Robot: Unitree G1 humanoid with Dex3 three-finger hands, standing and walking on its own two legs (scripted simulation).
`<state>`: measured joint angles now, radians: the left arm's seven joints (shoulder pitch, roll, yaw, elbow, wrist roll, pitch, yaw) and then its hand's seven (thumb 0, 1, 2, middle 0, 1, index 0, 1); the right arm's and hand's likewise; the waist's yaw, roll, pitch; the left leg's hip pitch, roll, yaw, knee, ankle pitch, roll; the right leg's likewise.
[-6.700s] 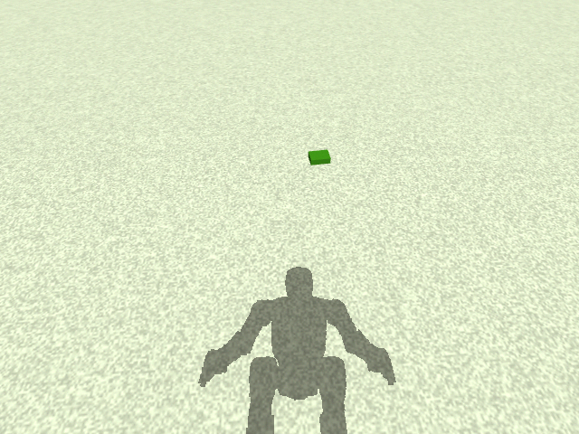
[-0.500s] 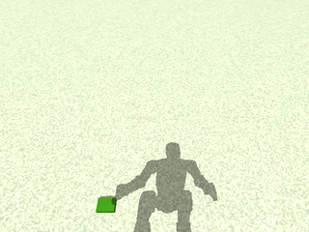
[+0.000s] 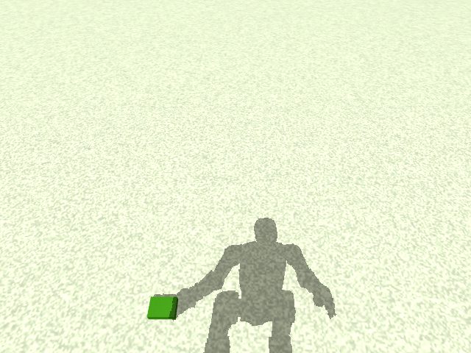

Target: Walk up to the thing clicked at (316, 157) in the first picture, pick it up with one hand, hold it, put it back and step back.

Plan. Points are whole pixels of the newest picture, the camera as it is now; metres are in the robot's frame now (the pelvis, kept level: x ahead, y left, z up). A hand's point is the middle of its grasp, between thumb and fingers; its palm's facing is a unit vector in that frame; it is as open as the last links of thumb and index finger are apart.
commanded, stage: stand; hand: left
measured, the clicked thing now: (163, 307) +0.43 +0.30 -0.77
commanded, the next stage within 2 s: none
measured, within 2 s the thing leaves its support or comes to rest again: neither
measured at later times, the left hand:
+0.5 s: hand out of the picture +0.10 +0.25 -0.16, palm faces -0.02 -0.94 -0.34, open 7.4 cm
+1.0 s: hand out of the picture +0.10 +0.25 -0.16, palm faces -0.02 -0.94 -0.34, open 7.4 cm
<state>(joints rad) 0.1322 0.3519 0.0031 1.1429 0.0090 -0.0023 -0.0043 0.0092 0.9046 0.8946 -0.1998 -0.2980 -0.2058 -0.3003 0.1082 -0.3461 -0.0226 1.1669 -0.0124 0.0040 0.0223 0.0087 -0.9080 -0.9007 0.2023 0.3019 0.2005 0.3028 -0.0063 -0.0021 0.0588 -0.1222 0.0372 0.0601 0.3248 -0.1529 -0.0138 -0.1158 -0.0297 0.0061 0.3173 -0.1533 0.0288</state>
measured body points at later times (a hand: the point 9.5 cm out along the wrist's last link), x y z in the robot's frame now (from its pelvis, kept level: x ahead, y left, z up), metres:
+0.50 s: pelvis +0.02 +0.00 +0.00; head +0.02 +0.00 +0.45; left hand +0.10 +0.30 -0.13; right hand +0.10 -0.30 -0.13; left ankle +0.02 +0.13 -0.75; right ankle +0.02 -0.14 -0.75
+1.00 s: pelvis +0.02 +0.00 +0.00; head +0.03 +0.00 +0.45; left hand +0.10 +0.30 -0.13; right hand +0.10 -0.30 -0.13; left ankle +0.02 +0.13 -0.75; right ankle +0.02 -0.14 -0.75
